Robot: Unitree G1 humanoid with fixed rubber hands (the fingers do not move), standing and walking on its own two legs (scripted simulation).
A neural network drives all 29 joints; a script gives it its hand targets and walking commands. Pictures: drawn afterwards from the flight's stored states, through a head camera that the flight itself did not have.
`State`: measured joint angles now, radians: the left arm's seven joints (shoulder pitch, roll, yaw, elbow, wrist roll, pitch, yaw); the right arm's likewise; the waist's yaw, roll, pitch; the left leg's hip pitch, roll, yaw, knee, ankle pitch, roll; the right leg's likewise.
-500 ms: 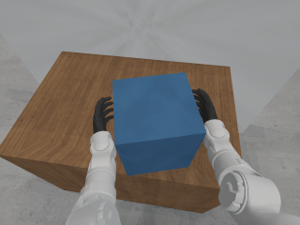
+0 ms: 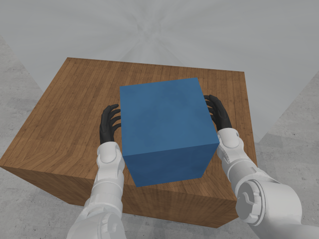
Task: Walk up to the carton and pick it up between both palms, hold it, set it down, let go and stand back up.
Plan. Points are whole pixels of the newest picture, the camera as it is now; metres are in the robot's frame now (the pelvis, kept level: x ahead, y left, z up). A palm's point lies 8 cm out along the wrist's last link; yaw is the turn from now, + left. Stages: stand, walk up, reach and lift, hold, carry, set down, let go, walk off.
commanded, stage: reach and lift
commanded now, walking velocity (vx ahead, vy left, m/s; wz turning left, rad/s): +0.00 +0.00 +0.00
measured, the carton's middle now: (164, 136) +0.39 +0.07 -0.03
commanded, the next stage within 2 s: none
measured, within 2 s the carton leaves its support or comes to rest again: leaves its support in 0.50 s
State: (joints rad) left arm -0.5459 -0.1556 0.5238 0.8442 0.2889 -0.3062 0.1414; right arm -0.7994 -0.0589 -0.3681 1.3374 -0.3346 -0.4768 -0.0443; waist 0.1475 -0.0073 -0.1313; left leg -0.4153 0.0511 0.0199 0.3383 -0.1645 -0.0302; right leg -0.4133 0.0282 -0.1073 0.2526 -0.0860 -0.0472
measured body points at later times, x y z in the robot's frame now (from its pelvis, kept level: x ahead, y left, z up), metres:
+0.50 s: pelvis -0.01 +0.00 +0.00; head +0.04 +0.00 +0.45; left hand +0.35 +0.21 +0.03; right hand +0.41 -0.09 +0.04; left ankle -0.02 +0.13 -0.75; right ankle +0.01 -0.09 -0.75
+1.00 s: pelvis -0.01 +0.02 +0.00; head -0.03 +0.04 +0.45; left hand +0.37 +0.20 +0.12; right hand +0.39 -0.11 +0.11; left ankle -0.02 +0.13 -0.75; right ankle +0.01 -0.09 -0.75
